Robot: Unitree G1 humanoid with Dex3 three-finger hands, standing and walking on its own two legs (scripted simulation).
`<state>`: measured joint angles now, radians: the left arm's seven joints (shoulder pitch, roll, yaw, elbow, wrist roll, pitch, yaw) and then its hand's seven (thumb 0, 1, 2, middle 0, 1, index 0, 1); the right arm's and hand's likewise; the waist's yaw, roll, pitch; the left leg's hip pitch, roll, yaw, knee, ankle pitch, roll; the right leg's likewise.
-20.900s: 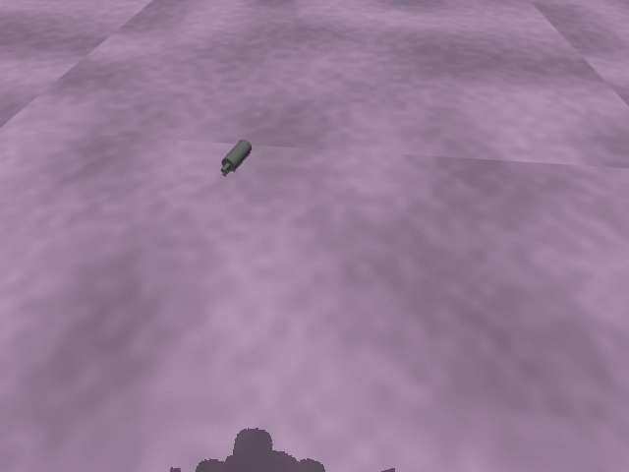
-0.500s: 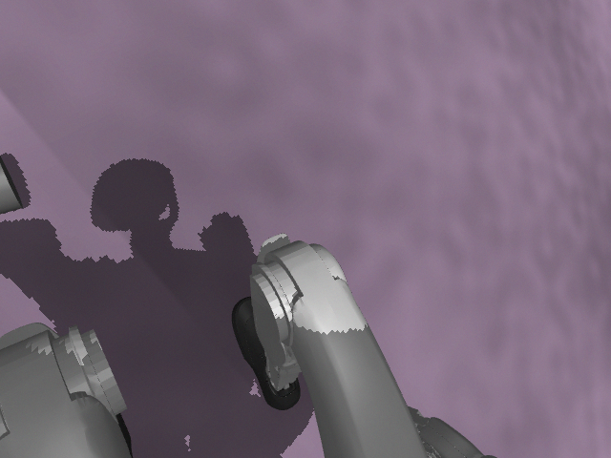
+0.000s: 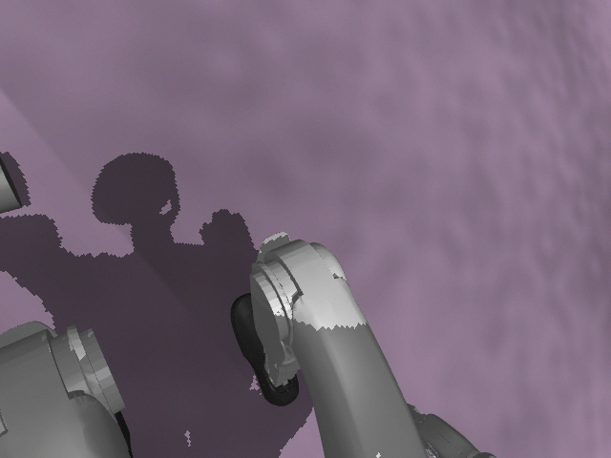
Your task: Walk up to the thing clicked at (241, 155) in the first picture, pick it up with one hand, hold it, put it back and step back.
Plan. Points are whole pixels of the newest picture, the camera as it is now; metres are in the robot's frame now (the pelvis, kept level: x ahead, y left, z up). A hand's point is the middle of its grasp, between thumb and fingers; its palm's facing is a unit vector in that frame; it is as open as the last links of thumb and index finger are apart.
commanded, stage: close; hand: left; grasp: from above
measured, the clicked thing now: out of the picture +0.47 +0.31 -0.28
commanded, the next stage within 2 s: settle in 0.18 s
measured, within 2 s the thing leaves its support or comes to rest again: leaves its support in 0.60 s
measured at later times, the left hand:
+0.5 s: hand out of the picture +0.46 +0.29 -0.25, palm faces -0.45 -0.13 -0.88, open 10.5 cm
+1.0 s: hand out of the picture +0.46 +0.30 -0.16, palm faces -0.44 -0.09 -0.89, open 10.4 cm
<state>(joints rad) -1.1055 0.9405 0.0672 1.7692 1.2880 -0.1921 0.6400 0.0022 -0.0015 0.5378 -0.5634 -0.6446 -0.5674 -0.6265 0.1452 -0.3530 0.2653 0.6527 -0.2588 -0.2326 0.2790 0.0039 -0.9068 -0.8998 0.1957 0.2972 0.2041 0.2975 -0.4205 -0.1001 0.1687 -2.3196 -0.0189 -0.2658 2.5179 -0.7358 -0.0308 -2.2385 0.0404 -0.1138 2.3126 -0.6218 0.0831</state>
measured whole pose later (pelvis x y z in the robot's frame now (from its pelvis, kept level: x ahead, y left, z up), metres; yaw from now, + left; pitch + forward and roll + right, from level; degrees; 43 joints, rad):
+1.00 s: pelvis +0.00 +0.00 +0.02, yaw +4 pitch +35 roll -10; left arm -1.01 0.70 0.01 1.45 1.21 -0.09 0.38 0.00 -0.02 0.39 -0.74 -0.42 -0.74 -0.41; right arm 0.15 -0.32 0.10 0.69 -0.14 -0.11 0.25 0.01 -0.91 -0.90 0.20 0.30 0.20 0.30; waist -0.30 0.02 -0.05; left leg -2.32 -0.03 -0.18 2.42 -0.72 -0.02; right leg -2.26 0.00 -0.05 2.28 -0.64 0.06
